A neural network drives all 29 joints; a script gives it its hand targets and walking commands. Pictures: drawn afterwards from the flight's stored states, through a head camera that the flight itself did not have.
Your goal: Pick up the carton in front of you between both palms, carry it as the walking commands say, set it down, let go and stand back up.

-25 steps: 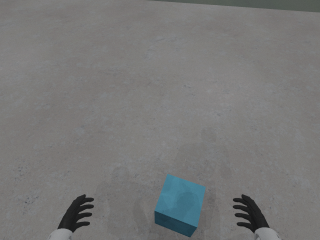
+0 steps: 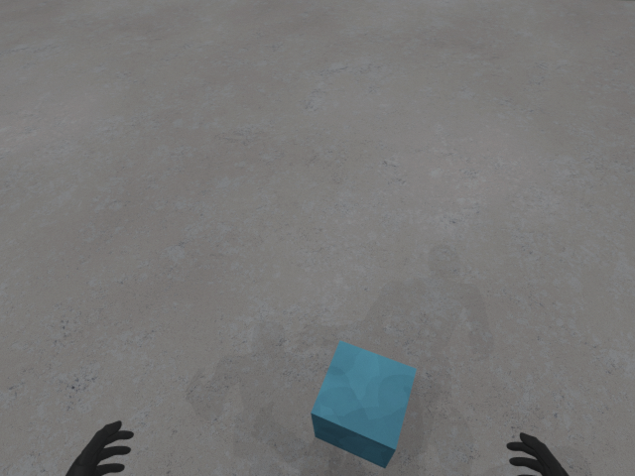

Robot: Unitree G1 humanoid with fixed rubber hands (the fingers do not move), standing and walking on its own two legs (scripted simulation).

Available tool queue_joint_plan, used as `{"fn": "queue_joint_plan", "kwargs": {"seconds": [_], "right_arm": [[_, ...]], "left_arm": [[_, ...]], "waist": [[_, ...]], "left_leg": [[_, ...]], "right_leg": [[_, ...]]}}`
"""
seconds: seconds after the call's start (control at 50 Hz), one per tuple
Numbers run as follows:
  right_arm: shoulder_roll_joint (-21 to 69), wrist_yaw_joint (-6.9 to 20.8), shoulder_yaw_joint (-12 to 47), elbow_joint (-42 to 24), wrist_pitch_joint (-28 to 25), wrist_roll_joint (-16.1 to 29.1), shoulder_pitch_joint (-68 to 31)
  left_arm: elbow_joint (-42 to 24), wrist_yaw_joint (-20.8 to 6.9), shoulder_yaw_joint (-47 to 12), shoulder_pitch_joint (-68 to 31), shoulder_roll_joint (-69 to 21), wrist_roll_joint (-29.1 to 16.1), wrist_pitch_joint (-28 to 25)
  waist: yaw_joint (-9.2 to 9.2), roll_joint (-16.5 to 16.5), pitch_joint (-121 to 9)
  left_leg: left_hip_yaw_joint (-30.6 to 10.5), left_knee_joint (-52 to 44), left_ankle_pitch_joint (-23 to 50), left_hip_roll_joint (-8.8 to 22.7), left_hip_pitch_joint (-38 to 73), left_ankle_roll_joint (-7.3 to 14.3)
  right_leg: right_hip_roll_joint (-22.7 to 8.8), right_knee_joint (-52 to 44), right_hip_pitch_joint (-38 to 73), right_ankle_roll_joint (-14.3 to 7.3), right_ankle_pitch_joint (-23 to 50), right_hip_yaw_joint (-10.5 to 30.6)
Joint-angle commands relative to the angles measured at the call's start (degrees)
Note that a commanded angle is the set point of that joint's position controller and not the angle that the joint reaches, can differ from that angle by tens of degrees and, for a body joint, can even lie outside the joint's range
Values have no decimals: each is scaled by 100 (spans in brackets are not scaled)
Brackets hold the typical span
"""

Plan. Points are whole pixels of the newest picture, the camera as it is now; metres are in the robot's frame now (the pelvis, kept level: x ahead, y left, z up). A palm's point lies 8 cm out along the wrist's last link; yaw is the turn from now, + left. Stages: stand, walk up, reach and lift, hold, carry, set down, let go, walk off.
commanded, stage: stand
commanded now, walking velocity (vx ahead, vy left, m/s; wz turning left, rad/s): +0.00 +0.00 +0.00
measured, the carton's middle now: (362, 405) +0.38 -0.08 -0.64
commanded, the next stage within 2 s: none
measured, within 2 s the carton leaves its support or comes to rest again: neither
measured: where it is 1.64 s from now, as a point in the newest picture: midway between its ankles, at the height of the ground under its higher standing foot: outside the picture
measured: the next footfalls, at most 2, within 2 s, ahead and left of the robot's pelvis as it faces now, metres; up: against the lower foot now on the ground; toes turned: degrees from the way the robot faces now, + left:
none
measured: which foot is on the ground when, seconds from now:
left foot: down 0.00-1.00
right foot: down 0.00-1.00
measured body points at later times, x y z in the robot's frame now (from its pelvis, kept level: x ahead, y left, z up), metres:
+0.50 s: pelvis +0.00 +0.00 +0.01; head +0.00 -0.02 +0.46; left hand +0.11 +0.31 -0.09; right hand +0.12 -0.30 -0.11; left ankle -0.06 +0.15 -0.73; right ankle +0.00 -0.10 -0.73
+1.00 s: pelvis -0.02 +0.00 +0.01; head -0.02 -0.01 +0.46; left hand +0.08 +0.31 -0.10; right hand +0.08 -0.30 -0.11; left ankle -0.06 +0.15 -0.73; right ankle +0.00 -0.11 -0.73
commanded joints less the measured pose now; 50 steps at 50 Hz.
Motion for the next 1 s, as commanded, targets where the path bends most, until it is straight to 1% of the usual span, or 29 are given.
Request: {"fn": "queue_joint_plan", "kwargs": {"seconds": [0.0, 0.08, 0.2, 0.4, 0.7, 0.98], "right_arm": [[-695, -54, -128, -257, -97, 18, -83], [-747, -83, -89, -95, -95, 36, -63], [-803, -103, -47, 79, -114, 54, -115], [-901, -106, -9, 366, -164, 68, -216], [-1005, -67, 14, 814, -206, 72, -292], [-1064, -38, 37, 1132, -210, 99, -321]], "left_arm": [[-231, 40, 182, -165, 863, -27, -76], [-53, 54, 158, -204, 908, -50, -67], [188, 49, 128, -334, 933, -68, -73], [557, 20, 90, -526, 969, -82, -86], [1031, -19, 30, -665, 1103, -107, -107], [1344, -35, -29, -735, 1204, -138, -124]], "waist": [[-8, -483, -443], [2, -434, -447], [20, -359, -402], [38, -316, -270], [49, -339, -83], [40, -362, -54]], "left_leg": [[-129, -271, 1854, 280, -125, 157], [-128, -306, 2025, 305, -94, 140], [-154, -434, 2099, 348, -70, 134], [-217, -744, 1922, 420, -53, 148], [-250, -1078, 1403, 461, -120, 192], [-242, -1180, 1252, 489, -85, 209]], "right_leg": [[-580, -506, 635, -53, 1943, 531], [-610, -513, 775, -53, 2182, 526], [-628, -577, 861, -56, 2180, 518], [-635, -779, 904, -60, 1806, 531], [-670, -1043, 889, -71, 1239, 635], [-703, -1170, 857, -77, 1103, 739]]}}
